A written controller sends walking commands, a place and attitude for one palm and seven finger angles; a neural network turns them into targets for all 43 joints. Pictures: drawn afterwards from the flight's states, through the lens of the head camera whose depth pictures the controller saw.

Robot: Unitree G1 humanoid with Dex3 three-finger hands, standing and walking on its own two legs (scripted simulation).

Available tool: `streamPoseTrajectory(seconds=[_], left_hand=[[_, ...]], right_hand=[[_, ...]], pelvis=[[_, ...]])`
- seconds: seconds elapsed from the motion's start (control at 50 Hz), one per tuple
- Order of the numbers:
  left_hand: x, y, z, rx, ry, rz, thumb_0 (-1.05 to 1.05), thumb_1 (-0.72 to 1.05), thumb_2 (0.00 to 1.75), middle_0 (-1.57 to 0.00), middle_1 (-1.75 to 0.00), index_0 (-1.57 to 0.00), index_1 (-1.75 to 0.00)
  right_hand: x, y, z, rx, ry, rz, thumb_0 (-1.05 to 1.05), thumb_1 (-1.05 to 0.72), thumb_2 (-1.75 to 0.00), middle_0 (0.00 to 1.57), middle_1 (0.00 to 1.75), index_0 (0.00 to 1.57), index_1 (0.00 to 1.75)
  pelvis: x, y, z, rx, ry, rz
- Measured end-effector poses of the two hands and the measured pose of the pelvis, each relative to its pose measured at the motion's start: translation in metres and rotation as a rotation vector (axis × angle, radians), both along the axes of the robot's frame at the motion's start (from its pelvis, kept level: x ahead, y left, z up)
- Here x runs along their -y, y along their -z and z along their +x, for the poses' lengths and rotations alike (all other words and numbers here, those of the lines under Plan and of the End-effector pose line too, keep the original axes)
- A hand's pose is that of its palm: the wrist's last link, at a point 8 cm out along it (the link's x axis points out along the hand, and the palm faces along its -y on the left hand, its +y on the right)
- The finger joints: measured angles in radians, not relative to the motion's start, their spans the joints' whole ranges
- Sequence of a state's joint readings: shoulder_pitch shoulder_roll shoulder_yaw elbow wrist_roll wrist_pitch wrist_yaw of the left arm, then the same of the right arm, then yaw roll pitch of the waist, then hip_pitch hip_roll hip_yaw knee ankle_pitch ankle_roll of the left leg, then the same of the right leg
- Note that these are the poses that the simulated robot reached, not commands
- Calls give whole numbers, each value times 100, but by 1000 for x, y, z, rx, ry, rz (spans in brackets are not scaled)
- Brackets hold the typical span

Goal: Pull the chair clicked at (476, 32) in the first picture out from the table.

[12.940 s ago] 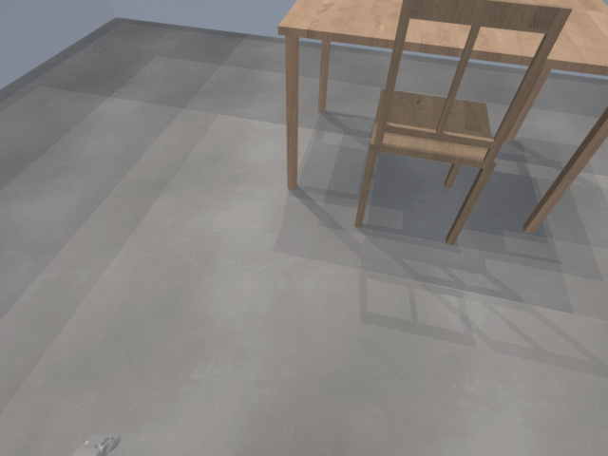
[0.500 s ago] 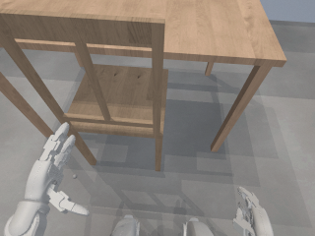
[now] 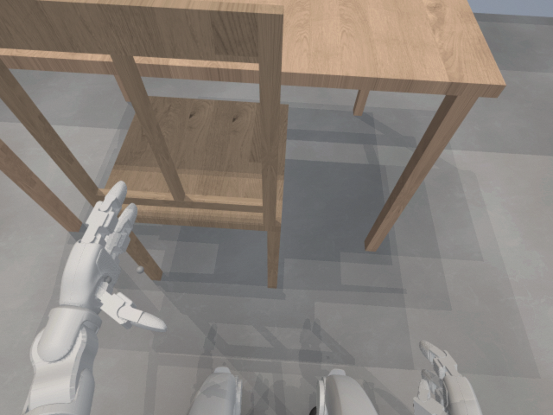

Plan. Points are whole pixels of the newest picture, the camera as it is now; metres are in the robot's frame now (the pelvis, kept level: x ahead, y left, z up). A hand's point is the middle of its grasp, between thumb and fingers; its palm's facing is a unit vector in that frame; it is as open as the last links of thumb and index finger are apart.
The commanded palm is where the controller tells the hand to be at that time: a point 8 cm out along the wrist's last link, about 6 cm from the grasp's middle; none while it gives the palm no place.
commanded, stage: aim the fingers beside a spindle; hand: left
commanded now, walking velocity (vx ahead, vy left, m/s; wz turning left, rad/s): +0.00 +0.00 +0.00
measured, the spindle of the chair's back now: (157, 142) +0.53 +0.22 +0.03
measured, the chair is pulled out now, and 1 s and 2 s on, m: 0.00 0.00 0.00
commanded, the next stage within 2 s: push the fingers through the gap in 1.44 s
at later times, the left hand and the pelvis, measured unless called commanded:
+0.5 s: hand (153, 239) +0.36 +0.20 +0.01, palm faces -0.05 -1.00 -0.04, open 16.9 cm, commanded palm +0.34 +0.25 +0.02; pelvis -0.01 +0.00 -0.01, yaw +0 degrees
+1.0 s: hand (163, 222) +0.39 +0.19 +0.00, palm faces -0.07 -1.00 -0.04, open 16.9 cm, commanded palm +0.37 +0.25 +0.00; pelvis -0.01 +0.01 -0.02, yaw -1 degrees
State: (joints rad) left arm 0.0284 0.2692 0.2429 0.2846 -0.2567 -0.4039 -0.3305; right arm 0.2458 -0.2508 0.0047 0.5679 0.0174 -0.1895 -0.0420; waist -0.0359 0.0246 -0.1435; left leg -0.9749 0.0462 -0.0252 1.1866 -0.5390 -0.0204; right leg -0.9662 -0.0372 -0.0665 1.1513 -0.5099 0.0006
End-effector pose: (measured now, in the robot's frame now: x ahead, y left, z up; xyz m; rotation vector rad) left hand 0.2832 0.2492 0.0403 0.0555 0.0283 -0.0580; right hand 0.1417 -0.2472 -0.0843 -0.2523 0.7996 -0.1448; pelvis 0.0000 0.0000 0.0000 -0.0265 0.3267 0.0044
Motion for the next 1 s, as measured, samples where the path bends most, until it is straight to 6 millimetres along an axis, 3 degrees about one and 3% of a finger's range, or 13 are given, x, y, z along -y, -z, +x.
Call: streamPoseTrajectory(seconds=[0.4,0.84,1.0], left_hand=[[0,16,44,9,-7,-5,-1,-50,30,-6,-8,-6,-8],[-5,38,90,3,-7,-18,-1,-50,30,-6,-8,-6,-8],[2,37,91,10,9,-17,-1,-50,30,-6,-8,-6,-8]], right_hand=[[4,16,-16,-84,22,-9,1,-91,-89,20,30,21,30],[7,36,-52,-226,66,-28,1,-91,-89,20,30,20,30],[2,38,-60,-257,82,-6,1,-91,-89,20,30,20,30]], pelvis=[[0,9,-5,-36,7,0],[-6,22,-9,-85,14,-8],[-10,21,-9,-88,21,-7]])
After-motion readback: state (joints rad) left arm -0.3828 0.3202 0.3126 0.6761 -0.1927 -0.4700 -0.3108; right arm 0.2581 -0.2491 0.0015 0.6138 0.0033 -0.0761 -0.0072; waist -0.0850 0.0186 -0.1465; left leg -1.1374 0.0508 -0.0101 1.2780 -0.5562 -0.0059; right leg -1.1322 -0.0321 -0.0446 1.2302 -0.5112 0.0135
